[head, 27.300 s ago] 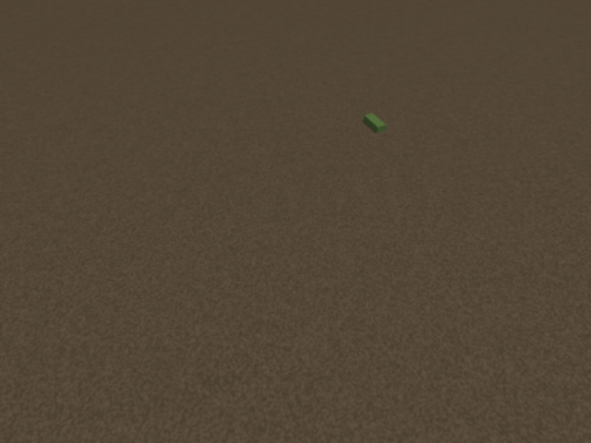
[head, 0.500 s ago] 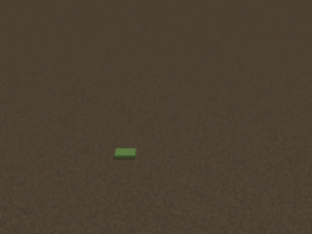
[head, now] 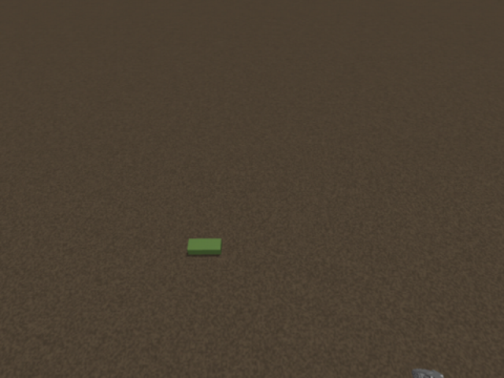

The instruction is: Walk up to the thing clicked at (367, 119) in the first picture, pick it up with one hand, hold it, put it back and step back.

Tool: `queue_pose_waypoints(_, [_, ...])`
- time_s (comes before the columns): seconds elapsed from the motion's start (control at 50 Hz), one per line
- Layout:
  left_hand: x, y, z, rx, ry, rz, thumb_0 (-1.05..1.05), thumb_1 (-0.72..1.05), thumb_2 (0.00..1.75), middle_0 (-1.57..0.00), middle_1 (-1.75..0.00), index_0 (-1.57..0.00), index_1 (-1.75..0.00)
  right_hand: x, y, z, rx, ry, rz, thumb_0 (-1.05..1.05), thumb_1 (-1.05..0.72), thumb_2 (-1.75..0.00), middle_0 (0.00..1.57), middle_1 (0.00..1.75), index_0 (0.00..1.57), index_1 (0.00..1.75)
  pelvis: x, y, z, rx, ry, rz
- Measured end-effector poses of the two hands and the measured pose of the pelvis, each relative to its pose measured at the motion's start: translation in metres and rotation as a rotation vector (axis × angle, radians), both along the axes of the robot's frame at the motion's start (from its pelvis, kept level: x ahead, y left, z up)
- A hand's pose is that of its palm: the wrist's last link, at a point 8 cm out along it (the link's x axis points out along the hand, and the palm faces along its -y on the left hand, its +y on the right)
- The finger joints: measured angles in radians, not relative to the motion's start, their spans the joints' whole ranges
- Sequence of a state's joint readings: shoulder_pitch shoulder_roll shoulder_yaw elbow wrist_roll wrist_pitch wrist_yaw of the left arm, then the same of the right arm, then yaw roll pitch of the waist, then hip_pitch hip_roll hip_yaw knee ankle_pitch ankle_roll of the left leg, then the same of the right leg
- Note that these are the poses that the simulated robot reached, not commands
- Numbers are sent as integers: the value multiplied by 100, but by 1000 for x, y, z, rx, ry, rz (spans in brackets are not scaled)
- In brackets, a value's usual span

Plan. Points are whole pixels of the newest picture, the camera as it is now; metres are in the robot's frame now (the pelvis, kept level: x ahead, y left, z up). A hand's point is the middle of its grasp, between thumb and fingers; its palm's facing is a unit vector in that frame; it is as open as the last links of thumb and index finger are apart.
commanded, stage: stand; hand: left
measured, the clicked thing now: (205, 246) +0.82 +0.23 -0.76
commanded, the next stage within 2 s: walk up in 0.78 s
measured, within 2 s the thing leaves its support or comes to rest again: neither
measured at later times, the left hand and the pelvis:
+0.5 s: hand out of the picture +0.06 +0.24 -0.16, palm faces -0.04 -0.94 -0.34, open 7.4 cm; pelvis -0.01 -0.01 +0.00, yaw +0 degrees
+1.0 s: hand out of the picture +0.05 +0.29 -0.16, palm faces +0.02 -0.93 -0.36, open 7.4 cm; pelvis +0.03 +0.01 -0.01, yaw +1 degrees
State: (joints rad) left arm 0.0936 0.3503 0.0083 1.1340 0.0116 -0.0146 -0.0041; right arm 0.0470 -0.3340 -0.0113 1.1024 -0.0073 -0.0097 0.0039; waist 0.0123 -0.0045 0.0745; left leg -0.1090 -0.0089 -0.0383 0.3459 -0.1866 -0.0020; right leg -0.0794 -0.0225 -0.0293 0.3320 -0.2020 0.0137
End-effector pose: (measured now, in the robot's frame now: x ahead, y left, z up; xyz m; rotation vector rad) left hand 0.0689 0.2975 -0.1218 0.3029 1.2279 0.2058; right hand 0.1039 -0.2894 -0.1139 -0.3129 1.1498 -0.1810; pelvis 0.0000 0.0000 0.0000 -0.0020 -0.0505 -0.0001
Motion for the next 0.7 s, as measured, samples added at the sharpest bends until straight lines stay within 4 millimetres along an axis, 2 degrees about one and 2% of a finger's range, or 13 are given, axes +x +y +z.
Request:
queue_pose_waypoints(0.38, [-14,-8,0,0,26,-25,1,90,90,-21,-30,-21,-30,-53,-15,-6,-6,105,-42,1,-90,-90,21,30,20,30,-9,-7,1,2,6,-5])
queue_pose_waypoints(0.52, [-10,-10,2,2,16,-32,1,90,90,-21,-30,-21,-30,-58,-17,-7,-6,113,-46,1,-90,-90,21,30,20,30,-9,-8,1,2,8,-7])
queue_pose_waypoints(0.7, [-5,-12,3,4,9,-37,1,90,90,-21,-30,-21,-30,-55,-19,-7,-4,108,-41,1,-90,-90,21,30,20,30,-7,-11,1,3,12,-9])
